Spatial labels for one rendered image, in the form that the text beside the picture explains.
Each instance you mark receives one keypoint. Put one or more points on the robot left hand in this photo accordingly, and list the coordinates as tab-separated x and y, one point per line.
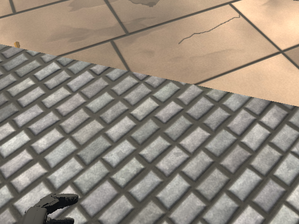
38	214

